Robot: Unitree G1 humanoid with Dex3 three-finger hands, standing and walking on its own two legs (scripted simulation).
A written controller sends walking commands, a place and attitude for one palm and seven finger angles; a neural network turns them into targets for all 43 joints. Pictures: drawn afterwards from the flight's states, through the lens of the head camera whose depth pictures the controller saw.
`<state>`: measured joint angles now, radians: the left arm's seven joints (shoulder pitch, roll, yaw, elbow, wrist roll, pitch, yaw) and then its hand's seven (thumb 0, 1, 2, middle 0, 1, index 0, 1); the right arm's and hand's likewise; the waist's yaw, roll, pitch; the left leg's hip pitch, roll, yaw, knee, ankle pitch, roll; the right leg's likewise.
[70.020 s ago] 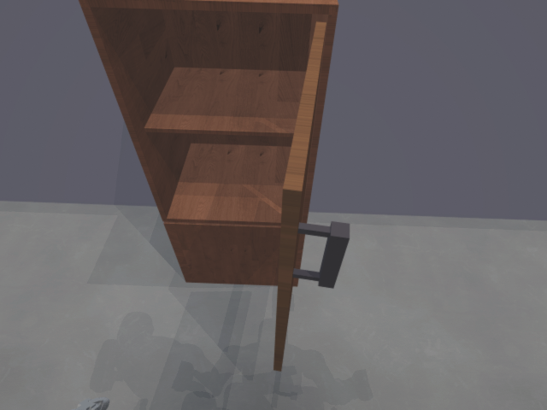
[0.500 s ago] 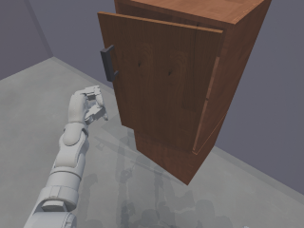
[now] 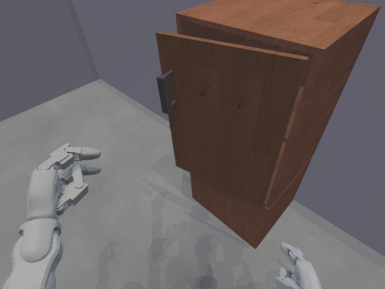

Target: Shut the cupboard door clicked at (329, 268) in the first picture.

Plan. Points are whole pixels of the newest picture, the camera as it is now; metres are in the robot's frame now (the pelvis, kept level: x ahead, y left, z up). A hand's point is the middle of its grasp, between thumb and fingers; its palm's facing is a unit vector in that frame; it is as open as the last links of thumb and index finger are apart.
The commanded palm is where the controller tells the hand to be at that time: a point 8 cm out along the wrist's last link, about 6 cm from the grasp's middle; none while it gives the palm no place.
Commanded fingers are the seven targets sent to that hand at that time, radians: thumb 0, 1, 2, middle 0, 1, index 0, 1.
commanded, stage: draw the hand back to the body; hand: left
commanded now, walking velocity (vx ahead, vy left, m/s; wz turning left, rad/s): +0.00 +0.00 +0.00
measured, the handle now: (168, 91) +0.67 +0.15 +0.08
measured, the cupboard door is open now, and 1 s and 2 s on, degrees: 13 13 13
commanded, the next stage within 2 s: step back with the hand held close in 0.60 s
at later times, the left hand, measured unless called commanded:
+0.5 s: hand (46, 209) +0.20 +0.26 +0.15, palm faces +0.48 -0.79 -0.39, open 7.3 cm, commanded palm +0.15 +0.30 +0.17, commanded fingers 0.00 0.90 0.90 -0.20 -0.30 -0.20 -0.30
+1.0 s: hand (46, 201) +0.21 +0.27 +0.15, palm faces +0.36 -0.79 -0.50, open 7.4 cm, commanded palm +0.15 +0.31 +0.17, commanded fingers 0.00 0.90 0.90 -0.20 -0.30 -0.20 -0.30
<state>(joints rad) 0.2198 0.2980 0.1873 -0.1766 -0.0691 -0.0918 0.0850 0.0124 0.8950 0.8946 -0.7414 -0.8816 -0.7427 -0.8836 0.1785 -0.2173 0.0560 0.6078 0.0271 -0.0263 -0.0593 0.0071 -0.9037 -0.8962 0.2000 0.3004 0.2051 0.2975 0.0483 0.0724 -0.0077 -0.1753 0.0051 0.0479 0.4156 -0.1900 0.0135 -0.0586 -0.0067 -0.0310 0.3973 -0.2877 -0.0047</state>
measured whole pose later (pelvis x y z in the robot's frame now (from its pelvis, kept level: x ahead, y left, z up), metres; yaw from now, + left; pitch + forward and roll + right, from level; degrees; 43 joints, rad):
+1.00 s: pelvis +0.00 +0.02 -0.01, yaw -1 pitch +1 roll -1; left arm 0.53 0.41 0.38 -0.41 -0.07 -0.13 0.11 0.01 0.89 0.89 -0.21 -0.30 -0.21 -0.30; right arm 0.17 -0.26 -0.01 0.59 0.03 0.01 -0.09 0.01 -0.90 -0.90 0.20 0.30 0.20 0.30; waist 0.02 0.06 -0.02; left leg -0.30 0.01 0.07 0.50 -0.23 0.03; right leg -0.18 -0.01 0.00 0.46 -0.30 0.02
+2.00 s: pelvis -0.22 +0.02 -0.02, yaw +0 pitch +1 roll +0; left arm 0.53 0.41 0.41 -0.58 -0.04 -0.25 0.15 0.01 0.89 0.89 -0.21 -0.30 -0.21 -0.30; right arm 0.21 -0.18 0.02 0.63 0.01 -0.11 -0.04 0.01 -0.90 -0.90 0.20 0.30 0.21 0.30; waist 0.02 -0.03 0.02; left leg -0.53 0.03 0.06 0.76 -0.30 -0.02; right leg -0.27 0.04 0.02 0.63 -0.36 -0.03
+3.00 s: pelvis -0.24 +0.03 -0.01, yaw +1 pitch -1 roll -1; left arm 0.29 0.21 0.01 0.84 0.02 0.04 0.02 -0.02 0.99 0.89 -0.21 -0.30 -0.21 -0.30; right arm 0.23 -0.25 0.01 0.92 -0.03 0.03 0.00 0.00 -0.91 -0.90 0.20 0.30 0.20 0.30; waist -0.01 -0.08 0.05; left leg -0.33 0.00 0.00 0.54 -0.21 0.02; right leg -0.23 0.02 0.00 0.54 -0.29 -0.01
